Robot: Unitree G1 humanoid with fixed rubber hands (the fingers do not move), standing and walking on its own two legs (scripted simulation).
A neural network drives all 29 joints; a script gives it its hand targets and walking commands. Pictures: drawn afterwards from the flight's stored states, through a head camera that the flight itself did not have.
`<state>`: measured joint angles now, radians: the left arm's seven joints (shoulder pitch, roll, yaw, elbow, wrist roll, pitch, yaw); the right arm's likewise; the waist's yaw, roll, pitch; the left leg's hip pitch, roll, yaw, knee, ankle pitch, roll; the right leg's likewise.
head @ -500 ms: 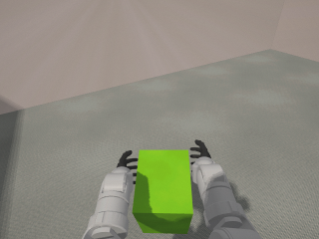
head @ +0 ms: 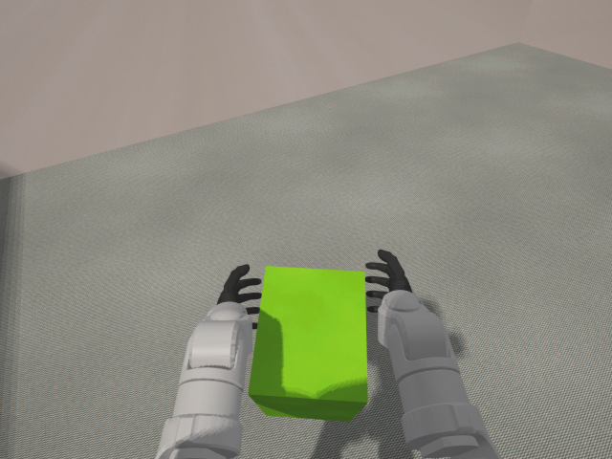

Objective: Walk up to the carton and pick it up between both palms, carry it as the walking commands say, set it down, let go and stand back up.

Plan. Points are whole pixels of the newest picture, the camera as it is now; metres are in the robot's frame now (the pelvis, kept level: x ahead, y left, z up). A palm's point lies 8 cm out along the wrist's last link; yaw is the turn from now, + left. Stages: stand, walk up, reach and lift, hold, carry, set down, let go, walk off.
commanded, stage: carry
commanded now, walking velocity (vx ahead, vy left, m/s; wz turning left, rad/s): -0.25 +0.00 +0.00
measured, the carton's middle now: (311, 350) +0.32 +0.01 -0.05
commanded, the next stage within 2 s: none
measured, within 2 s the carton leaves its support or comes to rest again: neither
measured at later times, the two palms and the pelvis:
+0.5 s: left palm (235, 371) +0.23 +0.10 +0.06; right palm (424, 370) +0.22 -0.12 +0.08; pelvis -0.09 +0.03 -0.01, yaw -4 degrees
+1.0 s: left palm out of the picture +0.03 +0.12 +0.06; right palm out of the picture +0.01 -0.10 +0.07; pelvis -0.29 +0.07 -0.02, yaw -6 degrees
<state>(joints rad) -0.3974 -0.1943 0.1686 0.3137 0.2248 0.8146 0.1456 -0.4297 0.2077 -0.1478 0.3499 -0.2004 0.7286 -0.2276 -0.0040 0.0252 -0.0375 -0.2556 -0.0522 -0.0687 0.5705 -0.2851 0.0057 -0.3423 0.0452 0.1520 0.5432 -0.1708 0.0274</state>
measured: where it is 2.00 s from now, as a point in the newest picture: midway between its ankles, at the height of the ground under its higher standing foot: outside the picture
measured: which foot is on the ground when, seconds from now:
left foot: down 0.00-0.34, up 0.36-0.50, down 0.52-0.88, up 0.90-1.00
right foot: down 0.00-0.56, up 0.58-0.78, down 0.80-1.00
